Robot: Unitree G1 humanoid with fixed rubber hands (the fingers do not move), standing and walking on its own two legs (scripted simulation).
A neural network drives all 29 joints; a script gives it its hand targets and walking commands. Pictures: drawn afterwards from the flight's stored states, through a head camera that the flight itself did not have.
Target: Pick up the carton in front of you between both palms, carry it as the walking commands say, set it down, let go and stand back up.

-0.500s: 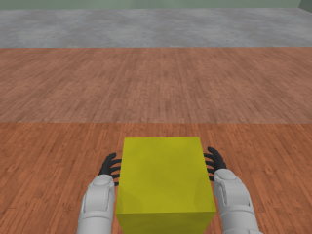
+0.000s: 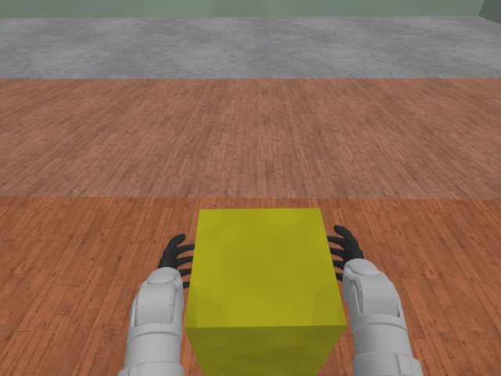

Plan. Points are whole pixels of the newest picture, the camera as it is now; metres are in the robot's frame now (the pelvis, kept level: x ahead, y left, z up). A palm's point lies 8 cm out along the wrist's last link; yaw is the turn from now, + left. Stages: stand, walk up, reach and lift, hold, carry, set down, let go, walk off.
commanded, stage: hold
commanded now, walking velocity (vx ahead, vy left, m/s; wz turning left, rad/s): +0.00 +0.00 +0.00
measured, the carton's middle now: (260, 295) +0.30 +0.00 -0.02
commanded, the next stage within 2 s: carry in 0.08 s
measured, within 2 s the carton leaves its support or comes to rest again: neither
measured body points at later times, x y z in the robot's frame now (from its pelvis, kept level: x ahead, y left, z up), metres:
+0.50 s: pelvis +0.11 -0.01 -0.01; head +0.07 -0.01 +0.43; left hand +0.39 +0.15 +0.09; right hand +0.41 -0.15 +0.09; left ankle +0.09 +0.10 -0.75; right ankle +0.02 -0.13 -0.74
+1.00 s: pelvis +0.39 -0.03 +0.00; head +0.37 -0.04 +0.45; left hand +0.61 +0.14 +0.08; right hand +0.65 -0.16 +0.08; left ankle +0.48 +0.11 -0.70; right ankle +0.28 -0.11 -0.74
